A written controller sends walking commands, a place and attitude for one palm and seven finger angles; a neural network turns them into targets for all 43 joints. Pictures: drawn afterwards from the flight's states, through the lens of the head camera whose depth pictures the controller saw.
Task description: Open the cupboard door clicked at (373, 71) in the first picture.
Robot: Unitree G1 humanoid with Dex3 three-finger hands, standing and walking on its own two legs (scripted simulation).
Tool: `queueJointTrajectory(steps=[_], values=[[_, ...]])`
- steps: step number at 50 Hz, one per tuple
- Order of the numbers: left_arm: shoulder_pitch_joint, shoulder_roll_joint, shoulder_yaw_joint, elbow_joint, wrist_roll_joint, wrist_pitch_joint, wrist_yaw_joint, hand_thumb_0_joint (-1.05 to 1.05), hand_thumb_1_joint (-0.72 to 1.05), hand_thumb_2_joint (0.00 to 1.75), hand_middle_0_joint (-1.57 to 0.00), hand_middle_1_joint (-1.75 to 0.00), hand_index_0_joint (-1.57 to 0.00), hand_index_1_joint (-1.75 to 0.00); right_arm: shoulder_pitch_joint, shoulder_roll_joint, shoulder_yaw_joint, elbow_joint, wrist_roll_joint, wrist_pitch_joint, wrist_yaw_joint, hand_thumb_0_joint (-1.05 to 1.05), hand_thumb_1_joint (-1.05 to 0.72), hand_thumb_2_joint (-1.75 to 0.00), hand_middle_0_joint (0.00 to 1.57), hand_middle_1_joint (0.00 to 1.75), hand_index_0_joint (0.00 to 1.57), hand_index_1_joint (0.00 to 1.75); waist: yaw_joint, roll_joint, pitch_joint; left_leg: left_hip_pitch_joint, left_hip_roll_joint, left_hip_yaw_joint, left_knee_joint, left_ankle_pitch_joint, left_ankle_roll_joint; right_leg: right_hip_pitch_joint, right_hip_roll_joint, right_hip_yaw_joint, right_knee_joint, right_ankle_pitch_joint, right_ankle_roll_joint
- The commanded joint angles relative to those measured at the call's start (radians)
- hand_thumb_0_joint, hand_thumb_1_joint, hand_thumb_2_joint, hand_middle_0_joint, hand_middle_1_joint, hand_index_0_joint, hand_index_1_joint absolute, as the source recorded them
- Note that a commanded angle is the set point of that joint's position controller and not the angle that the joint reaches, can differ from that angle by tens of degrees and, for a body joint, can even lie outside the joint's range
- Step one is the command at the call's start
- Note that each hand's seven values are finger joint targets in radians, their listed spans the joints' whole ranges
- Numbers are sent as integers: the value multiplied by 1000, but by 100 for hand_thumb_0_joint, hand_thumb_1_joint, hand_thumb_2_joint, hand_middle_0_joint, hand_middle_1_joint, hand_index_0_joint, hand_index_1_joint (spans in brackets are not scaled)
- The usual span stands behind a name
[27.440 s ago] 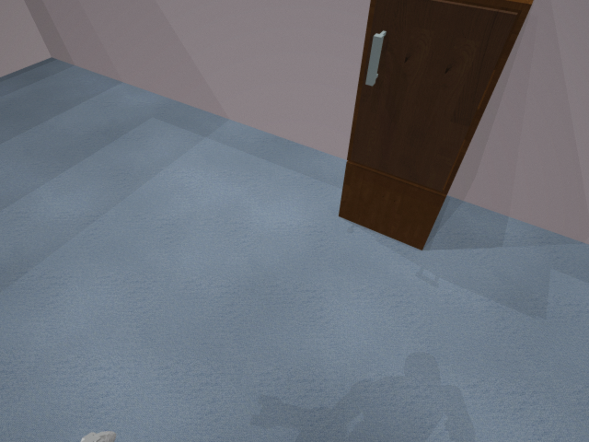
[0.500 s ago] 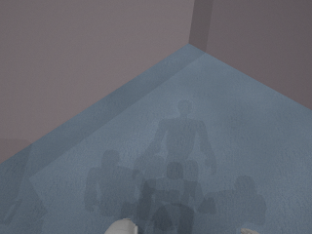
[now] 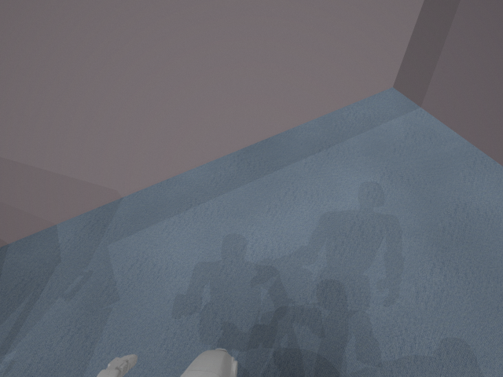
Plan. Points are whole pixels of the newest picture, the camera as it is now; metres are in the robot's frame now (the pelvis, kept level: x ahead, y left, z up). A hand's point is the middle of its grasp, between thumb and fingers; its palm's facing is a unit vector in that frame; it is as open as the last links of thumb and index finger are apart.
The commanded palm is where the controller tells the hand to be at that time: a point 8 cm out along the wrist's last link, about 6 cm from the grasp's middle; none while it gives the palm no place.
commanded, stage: turn to face it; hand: left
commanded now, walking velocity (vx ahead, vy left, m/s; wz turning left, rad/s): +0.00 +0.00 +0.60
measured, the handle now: out of the picture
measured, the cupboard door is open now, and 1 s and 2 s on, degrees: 53 53 53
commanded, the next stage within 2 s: none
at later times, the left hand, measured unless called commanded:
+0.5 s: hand out of the picture +0.01 +0.24 -0.16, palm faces +0.35 -0.90 -0.25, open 7.3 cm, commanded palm none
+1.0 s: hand out of the picture -0.04 +0.17 -0.16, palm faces +0.62 -0.75 -0.22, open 7.3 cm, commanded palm none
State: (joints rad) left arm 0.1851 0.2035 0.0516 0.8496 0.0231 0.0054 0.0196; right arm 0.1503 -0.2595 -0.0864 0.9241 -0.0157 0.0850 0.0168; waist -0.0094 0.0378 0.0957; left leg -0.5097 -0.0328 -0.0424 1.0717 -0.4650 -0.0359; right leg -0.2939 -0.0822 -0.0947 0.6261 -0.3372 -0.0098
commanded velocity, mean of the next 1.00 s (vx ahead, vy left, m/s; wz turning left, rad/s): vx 0.00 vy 0.00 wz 0.60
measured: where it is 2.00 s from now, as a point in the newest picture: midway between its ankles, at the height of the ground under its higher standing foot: outside the picture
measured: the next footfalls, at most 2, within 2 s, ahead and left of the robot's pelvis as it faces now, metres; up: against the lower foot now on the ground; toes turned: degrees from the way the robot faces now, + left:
left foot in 0.28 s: +0.03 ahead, +0.12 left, +0.00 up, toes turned +18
right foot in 0.68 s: +0.09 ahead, -0.12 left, +0.00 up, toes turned +22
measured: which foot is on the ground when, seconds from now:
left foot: up 0.00-0.26, down 0.28-0.68, up 0.70-1.00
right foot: down 0.00-0.28, up 0.30-0.66, down 0.68-1.00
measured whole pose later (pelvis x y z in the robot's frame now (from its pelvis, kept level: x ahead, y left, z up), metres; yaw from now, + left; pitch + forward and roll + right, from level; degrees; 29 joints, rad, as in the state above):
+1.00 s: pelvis +0.02 -0.03 +0.00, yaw +38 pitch +0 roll +2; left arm 0.22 0.19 0.05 0.89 0.03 0.00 0.02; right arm 0.12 -0.24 -0.07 0.94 -0.01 0.08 0.03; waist 0.00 -0.04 0.12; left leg -0.37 0.01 0.08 0.75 -0.42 -0.05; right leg -0.19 -0.16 -0.24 0.58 -0.37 0.02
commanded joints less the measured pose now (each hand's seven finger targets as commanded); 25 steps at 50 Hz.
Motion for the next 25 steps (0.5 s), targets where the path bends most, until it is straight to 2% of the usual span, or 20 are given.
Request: queueJointTrajectory(steps=[1,4,6,8,10,11,12,13,14,15,16,17,18,20,22,25], values=[[4,157,33,-60,3,-19,16,0,90,90,-20,-30,-20,-30,-46,-45,-12,-90,1,-26,15,0,-90,-90,20,30,20,30,1,-247,-90,-63,64,48,106,45,-29,126,-239,78,-264,468,-87],[72,180,42,-32,4,-21,17,0,90,90,-20,-30,-20,-30,-86,-20,0,-88,4,-28,19,0,-90,-90,20,30,20,30,38,-212,-113,-26,55,102,-92,26,-34,230,-252,30,-229,589,-88],[102,198,48,-17,5,-21,15,0,90,90,-20,-30,-20,-30,-106,-11,6,-92,6,-33,20,0,-90,-90,20,30,20,30,53,-222,-121,2,50,127,-190,15,-28,262,-270,17,-208,646,-96],[112,206,54,-3,10,-18,14,0,90,90,-20,-30,-20,-30,-115,-12,7,-98,8,-38,19,0,-90,-90,20,30,20,30,64,-258,-123,46,50,140,-279,-2,-16,265,-290,13,-184,656,-99],[104,216,62,-1,7,-17,11,0,90,90,-20,-30,-20,-30,-84,-19,7,-93,9,-46,15,0,-90,-90,20,30,20,30,48,-241,-136,108,39,164,-389,41,-4,259,-298,-11,-137,668,-86],[95,218,64,0,3,-16,8,0,90,90,-20,-30,-20,-30,-55,-30,6,-88,6,-49,13,0,-90,-90,20,30,20,30,30,-231,-152,172,34,168,-468,103,3,233,-290,-36,-95,637,-63],[77,214,66,-3,-4,-13,4,0,90,90,-20,-30,-20,-30,-4,-53,-2,-76,3,-53,12,0,-90,-90,20,30,20,30,-5,-193,-168,284,37,162,-570,201,15,161,-279,-74,-21,561,-29],[70,184,62,-17,-8,-7,-1,0,90,90,-20,-30,-20,-30,55,-119,-20,-68,-4,-59,11,0,-90,-90,20,30,20,30,-40,-32,-204,460,148,14,-654,387,64,-12,-221,-108,151,355,26],[25,111,40,-66,-15,-2,-9,0,90,90,-20,-30,-20,-30,136,-243,-51,-59,-13,-62,1,0,-90,-90,20,30,20,30,-92,297,-205,563,434,-375,-694,777,230,-299,-68,-113,385,-307,103],[-56,129,34,-94,0,16,1,0,90,90,-20,-30,-20,-30,189,-249,-50,-31,-9,-56,-9,0,-90,-90,20,30,20,30,-113,205,-205,508,475,-386,-707,722,292,-334,-56,28,499,-349,86],[-84,111,37,-84,-3,17,4,0,90,90,-20,-30,-20,-30,166,-233,-48,-40,-10,-60,-23,0,-90,-90,20,30,20,30,-98,208,-210,476,421,-366,-705,652,279,-357,-51,73,547,-285,83],[-74,118,42,-65,-5,16,0,0,90,90,-20,-30,-20,-30,102,-203,-40,-59,-10,-62,-30,0,-90,-90,20,30,20,30,-70,199,-171,407,373,-309,-718,578,254,-346,-50,99,561,-210,83],[-56,121,42,-44,-3,17,-7,0,90,90,-20,-30,-20,-30,46,-175,-30,-76,-11,-66,-32,0,-90,-90,20,30,20,30,-39,143,-155,359,331,-251,-725,532,225,-313,-49,105,552,-141,86],[-18,113,43,-19,-3,20,-12,0,90,90,-20,-30,-20,-30,16,-162,-21,-84,-11,-73,-32,0,-90,-90,20,30,20,30,-10,75,-143,336,280,-194,-731,537,199,-267,-29,94,502,-83,91],[-9,107,42,-18,-5,23,-11,0,90,90,-20,-30,-20,-30,16,-162,-21,-81,-10,-73,-29,0,-90,-90,20,30,20,30,-5,84,-142,331,264,-190,-736,515,197,-235,-14,87,425,-75,93],[-40,104,37,-35,-6,21,-11,0,90,90,-20,-30,-20,-30,36,-169,-26,-75,-13,-68,-25,0,-90,-90,20,30,20,30,-17,92,-132,311,251,-222,-734,480,197,-185,15,76,307,-89,91]])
